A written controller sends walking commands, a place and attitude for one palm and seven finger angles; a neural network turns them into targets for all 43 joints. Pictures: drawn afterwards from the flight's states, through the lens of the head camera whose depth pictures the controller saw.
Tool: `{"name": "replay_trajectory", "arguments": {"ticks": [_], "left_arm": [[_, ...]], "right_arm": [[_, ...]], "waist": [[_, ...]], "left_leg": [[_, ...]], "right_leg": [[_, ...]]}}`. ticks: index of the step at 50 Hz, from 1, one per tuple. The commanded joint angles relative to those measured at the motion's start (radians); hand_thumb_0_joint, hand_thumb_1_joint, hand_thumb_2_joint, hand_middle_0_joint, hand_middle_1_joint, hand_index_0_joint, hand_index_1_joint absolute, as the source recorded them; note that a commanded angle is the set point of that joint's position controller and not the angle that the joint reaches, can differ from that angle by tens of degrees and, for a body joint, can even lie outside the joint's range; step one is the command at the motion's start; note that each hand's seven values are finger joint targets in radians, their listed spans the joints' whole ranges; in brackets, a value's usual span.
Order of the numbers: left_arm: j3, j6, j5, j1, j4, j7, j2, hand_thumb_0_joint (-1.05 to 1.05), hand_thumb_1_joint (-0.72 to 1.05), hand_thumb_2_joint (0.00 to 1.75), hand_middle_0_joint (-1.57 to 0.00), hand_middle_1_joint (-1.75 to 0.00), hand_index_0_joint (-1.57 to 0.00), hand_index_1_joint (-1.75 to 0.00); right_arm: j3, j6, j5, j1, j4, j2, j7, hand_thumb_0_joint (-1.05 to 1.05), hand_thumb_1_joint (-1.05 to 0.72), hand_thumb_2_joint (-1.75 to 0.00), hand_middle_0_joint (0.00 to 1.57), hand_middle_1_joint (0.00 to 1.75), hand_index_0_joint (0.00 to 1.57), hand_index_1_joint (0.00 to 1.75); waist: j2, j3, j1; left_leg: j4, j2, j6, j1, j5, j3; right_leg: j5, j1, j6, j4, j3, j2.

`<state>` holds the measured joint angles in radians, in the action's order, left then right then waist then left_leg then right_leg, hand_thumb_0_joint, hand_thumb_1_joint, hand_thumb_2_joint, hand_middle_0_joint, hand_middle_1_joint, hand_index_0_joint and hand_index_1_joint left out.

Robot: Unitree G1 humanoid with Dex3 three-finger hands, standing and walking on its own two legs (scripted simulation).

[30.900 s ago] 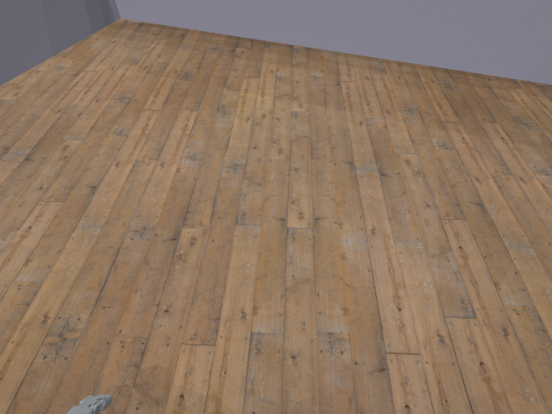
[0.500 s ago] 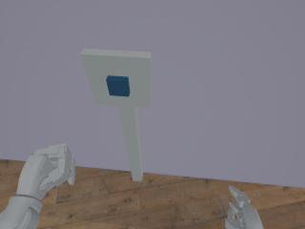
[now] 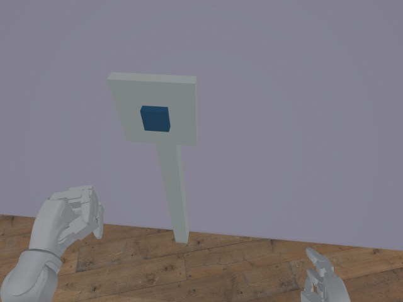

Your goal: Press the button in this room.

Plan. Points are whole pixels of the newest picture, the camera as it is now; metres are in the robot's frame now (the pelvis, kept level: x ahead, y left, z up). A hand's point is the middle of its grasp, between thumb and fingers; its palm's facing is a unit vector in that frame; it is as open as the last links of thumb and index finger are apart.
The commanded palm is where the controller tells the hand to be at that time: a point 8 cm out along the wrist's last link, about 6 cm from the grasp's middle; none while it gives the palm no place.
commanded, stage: raise the hand and make a fist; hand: left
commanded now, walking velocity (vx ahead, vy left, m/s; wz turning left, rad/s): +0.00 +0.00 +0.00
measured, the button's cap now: (156, 118) +0.49 +0.15 +0.10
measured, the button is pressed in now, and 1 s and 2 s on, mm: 0 0 0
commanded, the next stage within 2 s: aim a knuckle at the button in 0.04 s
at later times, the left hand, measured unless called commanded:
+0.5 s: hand (119, 202) +0.27 +0.18 +0.09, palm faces -0.05 -1.00 -0.03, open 3.1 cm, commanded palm +0.25 +0.23 +0.09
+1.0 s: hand (148, 176) +0.34 +0.14 +0.08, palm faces -0.04 -1.00 -0.02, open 3.1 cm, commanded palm +0.32 +0.19 +0.08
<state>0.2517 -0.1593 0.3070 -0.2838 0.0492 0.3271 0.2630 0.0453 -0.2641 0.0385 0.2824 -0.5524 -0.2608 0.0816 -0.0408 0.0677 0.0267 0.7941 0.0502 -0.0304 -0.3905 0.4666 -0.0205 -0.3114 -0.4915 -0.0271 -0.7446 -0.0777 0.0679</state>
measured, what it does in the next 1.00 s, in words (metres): stands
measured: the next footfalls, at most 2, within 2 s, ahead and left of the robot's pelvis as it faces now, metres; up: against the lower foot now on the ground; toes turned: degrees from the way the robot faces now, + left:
none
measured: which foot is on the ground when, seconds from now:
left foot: down 0.00-1.00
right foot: down 0.00-1.00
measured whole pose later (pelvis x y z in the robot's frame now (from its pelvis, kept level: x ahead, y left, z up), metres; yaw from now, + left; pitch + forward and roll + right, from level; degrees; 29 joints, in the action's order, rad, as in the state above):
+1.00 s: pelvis +0.00 -0.01 +0.00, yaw -1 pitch +7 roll +0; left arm 0.15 -0.22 0.20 0.17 -0.34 0.17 0.20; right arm 0.02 -0.16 0.02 0.27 -0.60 -0.25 0.06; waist -0.03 0.06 -0.01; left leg 0.79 0.04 -0.04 -0.46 0.45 0.00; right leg -0.31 -0.59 -0.02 -0.78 -0.05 0.07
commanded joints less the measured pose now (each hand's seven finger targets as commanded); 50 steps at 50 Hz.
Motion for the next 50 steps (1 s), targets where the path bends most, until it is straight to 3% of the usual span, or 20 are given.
{"name": "replay_trajectory", "arguments": {"ticks": [1, 3, 5, 7, 9, 10, 18, 21, 24, 28, 30, 33, 35, 37, 41, 44, 45, 46, 49, 50], "left_arm": [[0.085, -0.072, 0.019, 0.141, 0.214, -0.006, 0.166, 0.0, 0.9, 0.9, -1.3, -1.5, -1.3, -1.5], [0.089, -0.071, 0.019, 0.138, 0.219, -0.006, 0.168, 0.0, 0.9, 0.9, -1.3, -1.5, -1.3, -1.5], [0.096, -0.071, 0.023, 0.133, 0.21, -0.005, 0.172, 0.0, 0.9, 0.9, -1.3, -1.5, -1.3, -1.5], [0.091, -0.069, 0.026, 0.136, 0.208, 0.0, 0.163, 0.0, 0.9, 0.9, -1.3, -1.5, -1.3, -1.5], [0.031, -0.066, 0.021, 0.223, 0.205, -0.002, 0.119, 0.0, 0.9, 0.9, -1.3, -1.5, -1.3, -1.5], [0.032, -0.064, 0.021, 0.246, 0.18, -0.007, 0.123, 0.0, 0.9, 0.9, -1.3, -1.5, -1.3, -1.5], [-0.02, -0.062, -0.032, 0.343, 0.154, -0.059, 0.097, 0.0, 0.9, 0.9, -1.3, -1.5, -1.3, -1.5], [0.018, -0.06, -0.042, 0.343, 0.1, -0.082, 0.127, 0.0, 0.9, 0.9, -1.3, -1.5, -1.3, -1.5], [-0.005, -0.066, -0.051, 0.384, 0.102, -0.097, 0.1, 0.0, 0.9, 0.9, -1.3, -1.5, -1.3, -1.5], [-0.048, -0.076, -0.06, 0.432, 0.079, -0.111, 0.063, 0.0, 0.9, 0.9, -1.3, -1.5, -1.3, -1.5], [-0.032, -0.08, -0.064, 0.457, 0.028, -0.119, 0.086, 0.0, 0.9, 0.9, -1.3, -1.5, -1.3, -1.5], [-0.043, -0.085, -0.073, 0.523, 0.002, -0.123, 0.072, 0.0, 0.9, 0.9, -1.3, -1.5, -1.3, -1.5], [-0.033, -0.094, -0.077, 0.541, -0.015, -0.131, 0.087, 0.0, 0.9, 0.9, -1.3, -1.5, -1.3, -1.5], [-0.068, -0.104, -0.08, 0.6, -0.014, -0.135, 0.052, 0.0, 0.9, 0.9, -1.3, -1.5, -1.3, -1.5], [-0.049, -0.115, -0.086, 0.619, -0.09, -0.151, 0.065, 0.0, 0.9, 0.9, -1.3, -1.5, -1.3, -1.5], [-0.013, -0.121, -0.094, 0.646, -0.153, -0.158, 0.096, 0.0, 0.9, 0.9, -1.3, -1.5, -1.3, -1.5], [-0.021, -0.126, -0.097, 0.668, -0.166, -0.157, 0.098, 0.0, 0.9, 0.9, -1.3, -1.5, -1.3, -1.5], [-0.048, -0.131, -0.098, 0.699, -0.168, -0.154, 0.069, 0.0, 0.9, 0.9, -1.3, -1.5, -1.3, -1.5], [-0.049, -0.147, -0.101, 0.795, -0.197, -0.163, 0.074, 0.0, 0.9, 0.9, -1.3, -1.5, -1.3, -1.5], [-0.058, -0.154, -0.104, 0.812, -0.208, -0.166, 0.071, 0.0, 0.9, 0.9, -1.3, -1.5, -1.3, -1.5]], "right_arm": [[-0.051, -0.068, 0.006, -0.083, 0.158, -0.111, 0.008, 0.0, -0.9, -0.9, 0.2, 0.3, 0.2, 0.3], [-0.049, -0.071, 0.005, -0.083, 0.156, -0.108, 0.008, 0.0, -0.9, -0.9, 0.2, 0.3, 0.2, 0.3], [-0.049, -0.073, 0.002, -0.082, 0.151, -0.112, 0.008, 0.0, -0.9, -0.9, 0.2, 0.3, 0.2, 0.3], [-0.049, -0.074, 0.005, -0.083, 0.152, -0.111, 0.009, 0.0, -0.9, -0.9, 0.2, 0.3, 0.2, 0.3], [-0.046, -0.075, 0.005, -0.086, 0.145, -0.112, 0.013, 0.0, -0.9, -0.9, 0.2, 0.3, 0.2, 0.3], [-0.046, -0.075, 0.003, -0.08, 0.136, -0.114, 0.016, 0.0, -0.9, -0.9, 0.2, 0.3, 0.2, 0.3], [-0.048, -0.071, 0.0, -0.077, 0.13, -0.108, 0.012, 0.0, -0.9, -0.9, 0.2, 0.3, 0.2, 0.3], [-0.05, -0.054, -0.005, -0.078, 0.128, -0.11, 0.006, 0.0, -0.9, -0.9, 0.2, 0.3, 0.2, 0.3], [-0.052, -0.044, -0.004, -0.078, 0.131, -0.1, 0.0, 0.0, -0.9, -0.9, 0.2, 0.3, 0.2, 0.3], [-0.055, -0.036, -0.005, -0.069, 0.126, -0.099, -0.005, 0.0, -0.9, -0.9, 0.2, 0.3, 0.2, 0.3], [-0.057, -0.026, -0.008, -0.058, 0.115, -0.108, -0.004, 0.0, -0.9, -0.9, 0.2, 0.3, 0.2, 0.3], [-0.061, -0.016, -0.007, -0.062, 0.112, -0.103, -0.004, 0.0, -0.9, -0.9, 0.2, 0.3, 0.2, 0.3], [-0.064, -0.008, -0.01, -0.055, 0.108, -0.106, -0.004, 0.0, -0.9, -0.9, 0.2, 0.3, 0.2, 0.3], [-0.064, -0.004, -0.009, -0.056, 0.104, -0.099, -0.006, 0.0, -0.9, -0.9, 0.2, 0.3, 0.2, 0.3], [-0.069, 0.015, -0.012, -0.042, 0.092, -0.104, -0.01, 0.0, -0.9, -0.9, 0.2, 0.3, 0.2, 0.3], [-0.071, 0.037, -0.013, -0.038, 0.086, -0.106, -0.013, 0.0, -0.9, -0.9, 0.2, 0.3, 0.2, 0.3], [-0.071, 0.045, -0.013, -0.037, 0.085, -0.108, -0.013, 0.0, -0.9, -0.9, 0.2, 0.3, 0.2, 0.3], [-0.069, 0.049, -0.012, -0.042, 0.086, -0.102, -0.014, 0.0, -0.9, -0.9, 0.2, 0.3, 0.2, 0.3], [-0.073, 0.061, -0.011, -0.032, 0.077, -0.103, -0.013, 0.0, -0.9, -0.9, 0.2, 0.3, 0.2, 0.3], [-0.073, 0.064, -0.013, -0.025, 0.074, -0.104, -0.013, 0.0, -0.9, -0.9, 0.2, 0.3, 0.2, 0.3]], "waist": [[0.01, 0.114, -0.008], [-0.02, 0.119, -0.005], [0.036, 0.121, -0.005], [0.005, 0.118, -0.006], [-0.01, 0.086, -0.026], [0.033, 0.073, -0.034], [-0.013, 0.133, -0.024], [0.046, 0.14, -0.015], [-0.014, 0.157, -0.014], [0.005, 0.173, -0.027], [0.077, 0.161, -0.036], [0.018, 0.181, -0.032], [0.068, 0.208, -0.034], [0.025, 0.222, -0.041], [0.083, 0.235, -0.038], [0.075, 0.237, -0.031], [0.099, 0.236, -0.04], [0.049, 0.235, -0.041], [0.04, 0.252, -0.055], [0.075, 0.261, -0.058]], "left_leg": [[-0.153, -0.065, 0.033, -0.085, -0.217, 0.024], [-0.154, -0.064, 0.03, -0.075, -0.237, 0.022], [-0.15, -0.062, 0.032, -0.084, -0.243, 0.02], [-0.152, -0.064, 0.03, -0.081, -0.239, 0.023], [-0.155, -0.063, 0.029, -0.079, -0.208, 0.017], [-0.15, -0.061, 0.032, -0.089, -0.191, 0.015], [-0.158, -0.062, 0.024, -0.073, -0.221, 0.009], [-0.16, -0.061, 0.025, -0.102, -0.23, 0.013], [-0.162, -0.06, 0.018, -0.077, -0.26, 0.019], [-0.154, -0.059, 0.018, -0.077, -0.271, 0.025], [-0.149, -0.057, 0.023, -0.103, -0.258, 0.024], [-0.148, -0.06, 0.021, -0.091, -0.256, 0.031], [-0.142, -0.059, 0.024, -0.097, -0.27, 0.033], [-0.139, -0.061, 0.022, -0.082, -0.287, 0.036], [-0.134, -0.059, 0.024, -0.104, -0.298, 0.039], [-0.134, -0.064, 0.023, -0.124, -0.289, 0.05], [-0.13, -0.062, 0.027, -0.13, -0.29, 0.05], [-0.132, -0.065, 0.024, -0.126, -0.283, 0.055], [-0.125, -0.063, 0.024, -0.112, -0.276, 0.053], [-0.123, -0.061, 0.026, -0.121, -0.28, 0.051]], "right_leg": [[0.078, 0.18, 0.029, 0.106, 0.01, -0.053], [0.109, 0.185, 0.032, 0.099, 0.005, -0.052], [0.112, 0.194, 0.031, 0.101, 0.005, -0.057], [0.115, 0.185, 0.03, 0.1, 0.006, -0.053], [0.083, 0.146, 0.028, 0.1, 0.001, -0.055], [0.057, 0.139, 0.026, 0.107, 0.006, -0.058], [0.091, 0.141, 0.033, 0.075, -0.002, -0.049], [0.096, 0.158, 0.034, 0.073, 0.0, -0.048], [0.133, 0.152, 0.038, 0.064, -0.002, -0.047], [0.157, 0.15, 0.036, 0.061, 0.0, -0.048], [0.143, 0.151, 0.032, 0.066, 0.003, -0.051], [0.151, 0.144, 0.035, 0.061, 0.01, -0.044], [0.164, 0.165, 0.033, 0.057, 0.012, -0.047], [0.197, 0.163, 0.034, 0.052, 0.015, -0.043], [0.223, 0.181, 0.032, 0.047, 0.019, -0.044], [0.232, 0.197, 0.033, 0.047, 0.029, -0.041], [0.228, 0.199, 0.031, 0.051, 0.032, -0.042], [0.228, 0.191, 0.033, 0.049, 0.035, -0.039], [0.226, 0.172, 0.034, 0.046, 0.035, -0.042], [0.229, 0.185, 0.033, 0.044, 0.036, -0.044]]}}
